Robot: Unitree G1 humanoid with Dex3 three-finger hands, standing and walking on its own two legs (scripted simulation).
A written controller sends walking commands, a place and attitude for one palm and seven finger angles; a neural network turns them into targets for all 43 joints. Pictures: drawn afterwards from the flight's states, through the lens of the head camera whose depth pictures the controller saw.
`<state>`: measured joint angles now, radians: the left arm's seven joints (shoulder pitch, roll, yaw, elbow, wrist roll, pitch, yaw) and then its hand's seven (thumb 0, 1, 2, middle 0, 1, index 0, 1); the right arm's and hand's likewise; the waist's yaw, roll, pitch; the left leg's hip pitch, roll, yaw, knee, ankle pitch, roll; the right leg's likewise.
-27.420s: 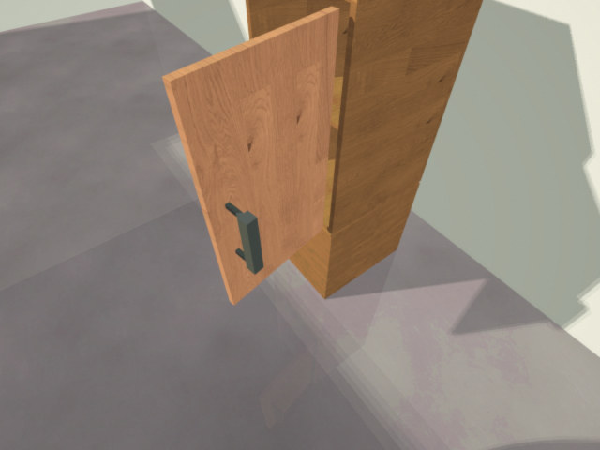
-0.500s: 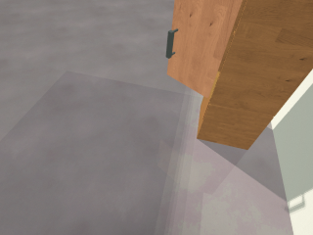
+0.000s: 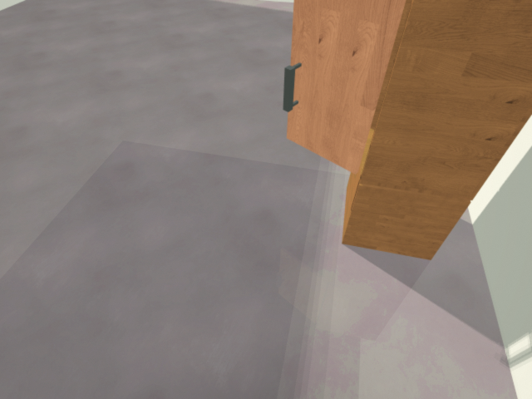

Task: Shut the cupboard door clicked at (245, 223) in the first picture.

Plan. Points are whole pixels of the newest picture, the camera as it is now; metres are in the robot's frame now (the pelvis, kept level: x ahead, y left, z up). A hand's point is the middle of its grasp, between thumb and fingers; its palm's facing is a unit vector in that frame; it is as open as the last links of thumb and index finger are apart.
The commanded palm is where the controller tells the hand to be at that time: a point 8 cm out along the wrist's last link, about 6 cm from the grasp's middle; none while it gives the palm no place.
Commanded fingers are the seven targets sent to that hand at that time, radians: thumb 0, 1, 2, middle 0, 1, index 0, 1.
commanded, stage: let the arm hang, fingers relaxed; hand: left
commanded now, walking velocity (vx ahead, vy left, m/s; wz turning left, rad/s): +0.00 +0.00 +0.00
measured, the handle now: (293, 87) +1.12 -0.04 -0.09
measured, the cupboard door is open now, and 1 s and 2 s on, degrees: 61 61 61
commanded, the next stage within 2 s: look to check the result in 0.26 s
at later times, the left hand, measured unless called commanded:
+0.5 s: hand out of the picture +0.06 +0.22 -0.16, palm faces +0.00 -0.96 -0.30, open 7.4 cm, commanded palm none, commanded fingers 0.00 0.90 0.90 -0.20 -0.30 -0.20 -0.30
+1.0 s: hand out of the picture +0.11 +0.22 -0.15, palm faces +0.01 -0.95 -0.33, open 7.4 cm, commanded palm none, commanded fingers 0.00 0.90 0.90 -0.20 -0.30 -0.20 -0.30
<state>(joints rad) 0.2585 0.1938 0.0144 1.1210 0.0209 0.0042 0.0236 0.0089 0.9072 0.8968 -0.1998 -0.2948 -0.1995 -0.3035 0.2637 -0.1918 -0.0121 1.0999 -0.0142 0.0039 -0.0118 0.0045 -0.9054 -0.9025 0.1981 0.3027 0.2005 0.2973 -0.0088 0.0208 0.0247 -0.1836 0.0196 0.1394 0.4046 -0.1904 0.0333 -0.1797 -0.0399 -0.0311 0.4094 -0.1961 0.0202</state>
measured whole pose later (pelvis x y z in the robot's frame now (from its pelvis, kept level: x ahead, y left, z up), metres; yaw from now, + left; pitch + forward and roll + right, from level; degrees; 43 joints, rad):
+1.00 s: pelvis +0.04 -0.02 +0.01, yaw +2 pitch -1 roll +0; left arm 0.13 0.30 0.01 1.12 0.02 -0.01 0.01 0.01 0.90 0.90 -0.20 -0.30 -0.20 -0.30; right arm 0.11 -0.33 0.00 1.10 -0.01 -0.01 0.00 0.00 -0.90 -0.90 0.20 0.30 0.20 0.30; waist -0.01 0.01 0.03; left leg -0.10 0.02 0.10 0.31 -0.19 0.00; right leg -0.08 -0.03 -0.07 0.31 -0.21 0.00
